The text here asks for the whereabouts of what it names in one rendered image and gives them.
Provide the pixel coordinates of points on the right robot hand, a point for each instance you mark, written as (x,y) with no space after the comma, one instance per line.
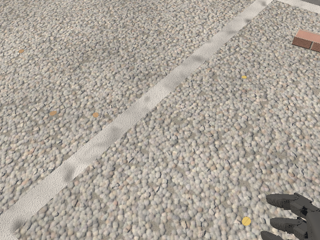
(300,206)

